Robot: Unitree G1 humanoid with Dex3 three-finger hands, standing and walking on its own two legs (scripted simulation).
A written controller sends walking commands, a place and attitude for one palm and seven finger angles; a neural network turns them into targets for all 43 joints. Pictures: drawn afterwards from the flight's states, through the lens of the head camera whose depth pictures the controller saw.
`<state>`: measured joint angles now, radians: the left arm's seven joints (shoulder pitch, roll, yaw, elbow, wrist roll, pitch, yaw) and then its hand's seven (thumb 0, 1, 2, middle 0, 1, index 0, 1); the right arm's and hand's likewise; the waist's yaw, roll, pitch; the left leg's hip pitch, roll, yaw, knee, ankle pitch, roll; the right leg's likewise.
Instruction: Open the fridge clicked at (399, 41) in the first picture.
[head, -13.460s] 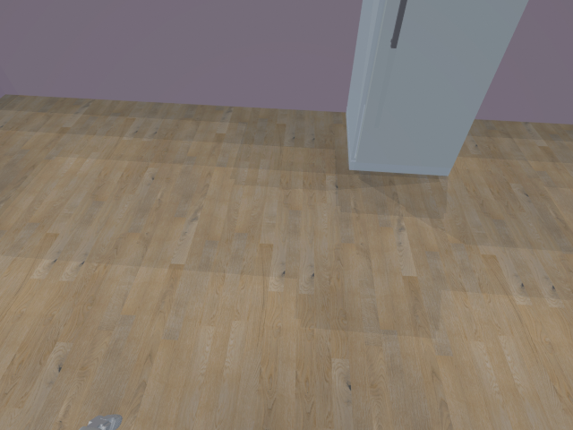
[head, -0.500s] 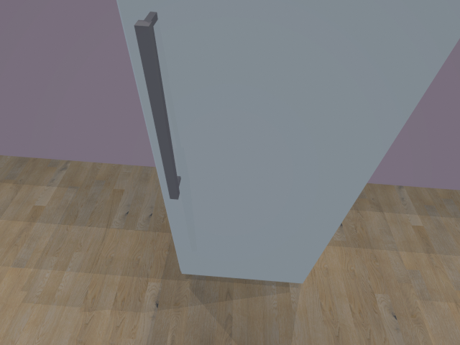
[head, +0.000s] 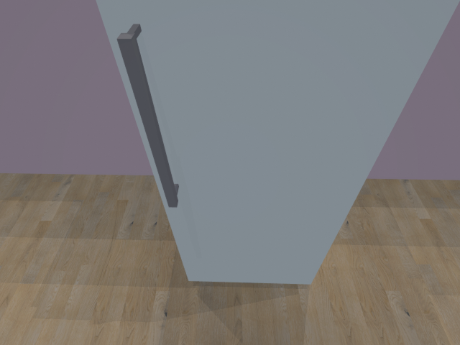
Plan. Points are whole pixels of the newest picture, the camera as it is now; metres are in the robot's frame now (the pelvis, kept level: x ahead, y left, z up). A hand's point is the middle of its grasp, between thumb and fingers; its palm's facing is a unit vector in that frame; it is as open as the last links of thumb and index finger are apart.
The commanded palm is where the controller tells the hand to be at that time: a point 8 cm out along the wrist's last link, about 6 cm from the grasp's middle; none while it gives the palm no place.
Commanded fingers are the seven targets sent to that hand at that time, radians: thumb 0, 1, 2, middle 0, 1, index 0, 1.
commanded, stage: look again from close up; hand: left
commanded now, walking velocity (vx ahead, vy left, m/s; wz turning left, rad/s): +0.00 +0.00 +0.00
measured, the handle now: (158, 135) +0.45 +0.17 +0.13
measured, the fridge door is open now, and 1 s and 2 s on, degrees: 0 0 0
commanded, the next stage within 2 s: raise the hand to about handle height in 0.70 s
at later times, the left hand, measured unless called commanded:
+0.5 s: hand out of the picture +0.01 +0.18 -0.17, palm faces +0.01 -0.98 -0.19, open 7.3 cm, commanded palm none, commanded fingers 0.00 0.90 0.90 -0.20 -0.30 -0.20 -0.30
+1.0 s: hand (121, 287) +0.21 +0.20 +0.01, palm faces +0.24 -0.97 -0.09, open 7.6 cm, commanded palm +0.11 +0.25 -0.04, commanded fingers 0.00 0.64 0.79 -0.22 -0.47 -0.22 -0.47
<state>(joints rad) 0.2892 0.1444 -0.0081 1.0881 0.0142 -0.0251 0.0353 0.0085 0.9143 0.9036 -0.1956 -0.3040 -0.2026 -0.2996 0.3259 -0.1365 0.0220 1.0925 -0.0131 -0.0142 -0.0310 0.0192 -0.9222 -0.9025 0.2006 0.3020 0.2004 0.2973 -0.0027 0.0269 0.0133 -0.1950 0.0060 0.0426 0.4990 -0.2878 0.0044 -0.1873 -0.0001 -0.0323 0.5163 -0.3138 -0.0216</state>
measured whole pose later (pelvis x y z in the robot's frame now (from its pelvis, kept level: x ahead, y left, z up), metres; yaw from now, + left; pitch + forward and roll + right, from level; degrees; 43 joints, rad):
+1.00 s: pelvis -0.01 +0.00 -0.01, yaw +2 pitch +2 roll +1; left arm 0.32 0.17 0.10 0.17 -0.17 -0.22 0.02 0.01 0.84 0.87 -0.20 -0.35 -0.21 -0.35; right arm 0.26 -0.23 -0.01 0.80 0.02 -0.23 -0.06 0.01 -0.90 -0.90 0.20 0.30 0.20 0.30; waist -0.02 0.03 -0.05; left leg -0.32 -0.01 0.02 0.59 -0.30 0.01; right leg -0.31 -0.02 -0.06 0.62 -0.34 -0.01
